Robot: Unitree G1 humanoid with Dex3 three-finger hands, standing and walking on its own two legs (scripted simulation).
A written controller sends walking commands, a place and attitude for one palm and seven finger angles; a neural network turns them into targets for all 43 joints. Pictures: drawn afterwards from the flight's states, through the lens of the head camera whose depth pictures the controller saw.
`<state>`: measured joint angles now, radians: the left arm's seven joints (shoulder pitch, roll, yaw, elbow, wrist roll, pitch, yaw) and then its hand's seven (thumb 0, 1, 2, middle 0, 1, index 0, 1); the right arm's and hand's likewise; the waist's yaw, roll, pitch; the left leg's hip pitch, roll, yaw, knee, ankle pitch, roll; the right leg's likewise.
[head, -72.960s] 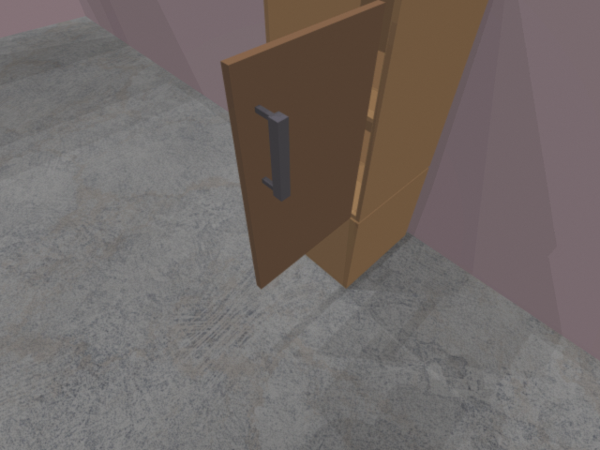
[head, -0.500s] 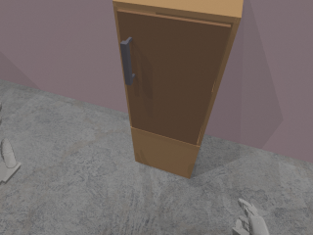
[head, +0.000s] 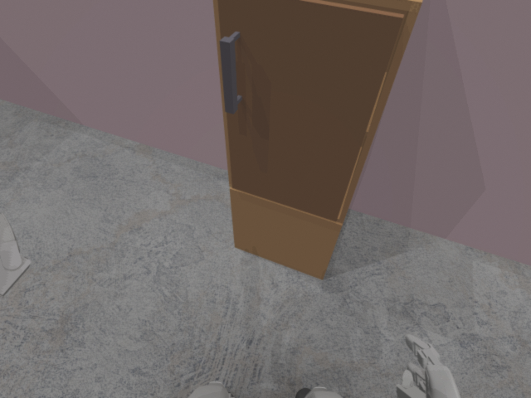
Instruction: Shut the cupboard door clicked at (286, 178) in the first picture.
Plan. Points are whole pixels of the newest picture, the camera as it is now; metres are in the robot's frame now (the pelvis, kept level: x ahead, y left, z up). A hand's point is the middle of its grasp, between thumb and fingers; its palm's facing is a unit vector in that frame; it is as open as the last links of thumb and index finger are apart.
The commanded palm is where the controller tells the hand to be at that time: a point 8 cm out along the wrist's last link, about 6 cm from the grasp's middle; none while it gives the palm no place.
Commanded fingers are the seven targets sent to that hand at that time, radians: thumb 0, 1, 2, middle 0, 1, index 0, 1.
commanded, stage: step back with the hand held close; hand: left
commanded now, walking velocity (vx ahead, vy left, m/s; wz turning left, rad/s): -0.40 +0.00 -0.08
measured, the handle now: (233, 74) +0.75 +0.11 +0.10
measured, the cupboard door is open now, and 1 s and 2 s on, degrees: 0 0 0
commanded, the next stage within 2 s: stop stepping back and stand still in 0.22 s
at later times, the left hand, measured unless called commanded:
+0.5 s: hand out of the picture +0.07 +0.27 +0.20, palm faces +0.55 -0.76 -0.34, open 7.5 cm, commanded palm +0.01 +0.30 +0.20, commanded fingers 0.00 0.90 0.90 -0.20 -0.30 -0.20 -0.30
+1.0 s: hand out of the picture +0.07 +0.21 +0.18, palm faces +0.38 -0.84 -0.40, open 7.4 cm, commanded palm +0.01 +0.26 +0.20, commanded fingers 0.00 0.90 0.90 -0.20 -0.30 -0.20 -0.30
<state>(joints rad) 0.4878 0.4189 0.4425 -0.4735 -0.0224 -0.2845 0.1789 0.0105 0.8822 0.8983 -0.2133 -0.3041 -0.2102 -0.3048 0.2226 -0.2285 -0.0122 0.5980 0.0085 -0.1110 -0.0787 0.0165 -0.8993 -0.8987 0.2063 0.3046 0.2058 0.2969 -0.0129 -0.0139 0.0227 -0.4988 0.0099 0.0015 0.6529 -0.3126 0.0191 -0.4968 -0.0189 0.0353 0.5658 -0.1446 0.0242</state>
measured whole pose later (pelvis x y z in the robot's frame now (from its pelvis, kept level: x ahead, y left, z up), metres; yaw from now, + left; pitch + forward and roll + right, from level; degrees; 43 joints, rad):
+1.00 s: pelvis -0.16 -0.03 +0.01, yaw -6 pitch -1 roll +1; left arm 0.52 0.40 0.42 -0.43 -0.03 -0.22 0.18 0.01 0.88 0.90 -0.21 -0.30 -0.21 -0.30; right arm 0.31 -0.26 -0.04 0.69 0.00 -0.12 -0.10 0.02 -0.90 -0.90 0.20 0.30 0.20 0.30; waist -0.04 -0.05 -0.05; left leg -0.35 0.01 0.11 0.58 -0.22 0.03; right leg -0.16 0.01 -0.01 0.62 -0.44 -0.02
